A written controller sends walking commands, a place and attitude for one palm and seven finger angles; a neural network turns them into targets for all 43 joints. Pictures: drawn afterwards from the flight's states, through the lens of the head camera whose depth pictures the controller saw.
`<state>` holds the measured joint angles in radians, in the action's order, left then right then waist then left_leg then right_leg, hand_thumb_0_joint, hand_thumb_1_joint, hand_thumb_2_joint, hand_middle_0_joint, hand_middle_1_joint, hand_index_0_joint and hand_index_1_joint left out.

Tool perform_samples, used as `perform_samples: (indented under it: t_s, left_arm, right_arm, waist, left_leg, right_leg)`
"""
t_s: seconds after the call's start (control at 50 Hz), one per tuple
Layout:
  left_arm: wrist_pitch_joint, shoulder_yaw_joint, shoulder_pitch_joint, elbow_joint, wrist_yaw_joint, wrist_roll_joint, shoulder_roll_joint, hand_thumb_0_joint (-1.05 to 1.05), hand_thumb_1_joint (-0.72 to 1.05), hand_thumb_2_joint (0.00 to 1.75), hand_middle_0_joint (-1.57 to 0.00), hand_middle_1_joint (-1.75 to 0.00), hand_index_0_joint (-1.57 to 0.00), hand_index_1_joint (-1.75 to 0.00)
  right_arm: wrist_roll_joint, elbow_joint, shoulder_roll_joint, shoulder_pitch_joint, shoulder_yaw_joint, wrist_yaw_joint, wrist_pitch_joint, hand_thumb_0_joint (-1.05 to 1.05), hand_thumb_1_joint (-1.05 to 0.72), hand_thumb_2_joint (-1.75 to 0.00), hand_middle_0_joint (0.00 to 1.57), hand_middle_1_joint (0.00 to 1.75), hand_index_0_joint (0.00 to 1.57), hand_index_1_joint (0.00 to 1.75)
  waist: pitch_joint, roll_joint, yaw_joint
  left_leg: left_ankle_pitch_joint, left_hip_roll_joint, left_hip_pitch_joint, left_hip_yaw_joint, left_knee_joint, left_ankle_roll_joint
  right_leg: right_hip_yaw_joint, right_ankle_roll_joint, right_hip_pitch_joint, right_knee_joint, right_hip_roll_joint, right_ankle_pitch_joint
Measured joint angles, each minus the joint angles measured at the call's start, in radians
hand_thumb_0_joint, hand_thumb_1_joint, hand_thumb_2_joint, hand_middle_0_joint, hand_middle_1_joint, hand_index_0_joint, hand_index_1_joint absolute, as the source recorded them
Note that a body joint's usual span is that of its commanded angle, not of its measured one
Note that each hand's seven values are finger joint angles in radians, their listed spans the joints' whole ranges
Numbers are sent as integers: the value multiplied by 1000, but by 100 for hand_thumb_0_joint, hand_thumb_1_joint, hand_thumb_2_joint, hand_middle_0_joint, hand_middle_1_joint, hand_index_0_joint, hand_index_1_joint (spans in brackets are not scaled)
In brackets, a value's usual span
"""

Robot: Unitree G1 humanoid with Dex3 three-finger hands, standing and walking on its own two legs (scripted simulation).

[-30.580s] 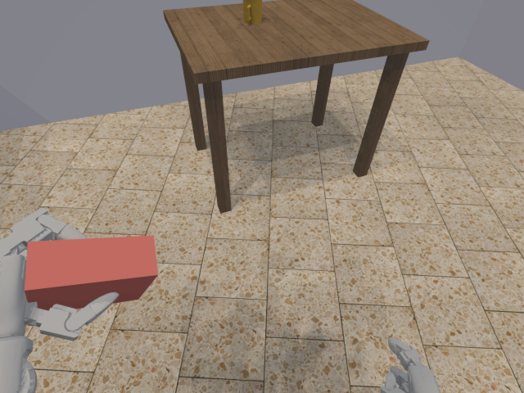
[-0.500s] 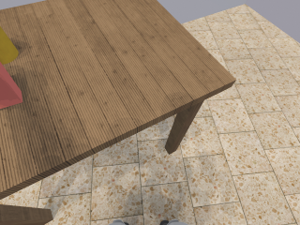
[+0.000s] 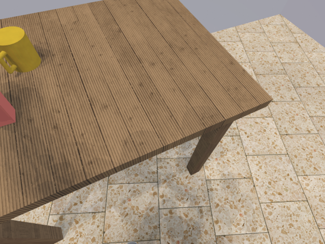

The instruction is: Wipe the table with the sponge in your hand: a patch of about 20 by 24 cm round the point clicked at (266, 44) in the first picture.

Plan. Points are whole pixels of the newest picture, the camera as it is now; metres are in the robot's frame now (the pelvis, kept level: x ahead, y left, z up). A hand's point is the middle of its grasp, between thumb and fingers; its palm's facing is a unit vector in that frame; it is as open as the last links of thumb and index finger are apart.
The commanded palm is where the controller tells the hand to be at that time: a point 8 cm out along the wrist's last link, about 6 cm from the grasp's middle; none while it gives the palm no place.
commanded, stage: slide back across to the first lane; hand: left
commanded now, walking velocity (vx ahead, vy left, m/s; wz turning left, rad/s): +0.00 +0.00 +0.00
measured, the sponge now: out of the picture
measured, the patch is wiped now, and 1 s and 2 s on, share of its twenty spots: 0.90 0.95 0.95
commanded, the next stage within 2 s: wipe back along the first lane in 0.04 s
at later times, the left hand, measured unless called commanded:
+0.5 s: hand out of the picture +0.37 +0.43 +0.10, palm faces -0.12 +0.01 -0.99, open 9.4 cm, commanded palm +0.36 +0.42 +0.14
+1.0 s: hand out of the picture +0.34 +0.41 +0.10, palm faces -0.08 +0.03 -1.00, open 9.4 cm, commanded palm +0.31 +0.39 +0.13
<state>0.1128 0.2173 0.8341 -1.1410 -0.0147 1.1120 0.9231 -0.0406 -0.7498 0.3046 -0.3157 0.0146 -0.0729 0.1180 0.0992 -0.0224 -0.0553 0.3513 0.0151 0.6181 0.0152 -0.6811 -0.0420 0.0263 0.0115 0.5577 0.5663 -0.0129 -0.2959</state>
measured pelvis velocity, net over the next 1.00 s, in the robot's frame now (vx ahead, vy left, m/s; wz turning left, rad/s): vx -0.01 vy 0.00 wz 0.02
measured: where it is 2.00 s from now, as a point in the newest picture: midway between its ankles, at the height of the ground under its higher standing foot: outside the picture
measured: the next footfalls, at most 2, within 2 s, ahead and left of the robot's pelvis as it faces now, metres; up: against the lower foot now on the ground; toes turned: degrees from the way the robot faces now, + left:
none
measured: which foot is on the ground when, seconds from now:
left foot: down 0.00-1.00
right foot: down 0.00-1.00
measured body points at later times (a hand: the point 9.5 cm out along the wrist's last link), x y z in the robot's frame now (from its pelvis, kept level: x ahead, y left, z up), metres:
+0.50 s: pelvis -0.02 +0.00 +0.00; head +0.06 +0.01 +0.44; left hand +0.38 +0.43 +0.16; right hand +0.01 -0.29 -0.12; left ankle -0.03 +0.09 -0.72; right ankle -0.03 -0.14 -0.72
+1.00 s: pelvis -0.01 +0.00 +0.01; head +0.04 +0.00 +0.46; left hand +0.34 +0.40 +0.15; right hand +0.09 -0.28 -0.12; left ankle -0.03 +0.09 -0.72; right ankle -0.03 -0.14 -0.72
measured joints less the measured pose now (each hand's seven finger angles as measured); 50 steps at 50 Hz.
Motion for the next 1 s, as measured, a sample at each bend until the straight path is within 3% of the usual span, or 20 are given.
perform_samples:
  t_s: [0.26, 0.46, 0.72, 1.0]
  left_arm:
    - [5, -32, 4, 12, -14, 5, -5, -2, -48, 111, -78, -141, -81, -145]
    - [5, -16, -77, 42, -53, -32, -36, -2, -47, 111, -77, -142, -79, -146]
    - [-41, -52, -146, 85, -99, -53, -96, -3, -46, 111, -75, -144, -77, -148]
    - [-104, -83, -264, 244, -95, -92, -173, -4, -45, 110, -74, -145, -76, -150]
  right_arm:
    - [2, 19, -5, 17, -4, -7, 2, 0, -90, -90, 20, 30, 20, 30]
    - [-3, -10, -10, -15, -3, -1, 5, 0, -90, -90, 20, 30, 20, 30]
    - [-11, -15, -10, 0, 7, 1, -24, 0, -90, -90, 20, 30, 20, 30]
    - [-15, 13, -11, 49, 11, 7, -35, 0, -90, -90, 20, 30, 20, 30]
  waist:
    - [-14, 2, 7]
    - [-10, -7, 15]
    - [-6, -11, 31]
    - [-3, -16, 66]
  left_leg:
    - [-11, -7, 8, -11, -13, -1]
    - [-21, -5, -21, -1, 4, -1]
    - [-37, -9, -73, 3, 39, 0]
    - [-42, -19, -143, -1, 77, 0]
  right_leg:
    - [11, -1, 4, 15, 6, 5]
    - [0, 0, -17, 7, 4, 14]
    - [-4, -1, -61, -13, 8, 22]
    - [-1, 0, -129, -40, 17, 19]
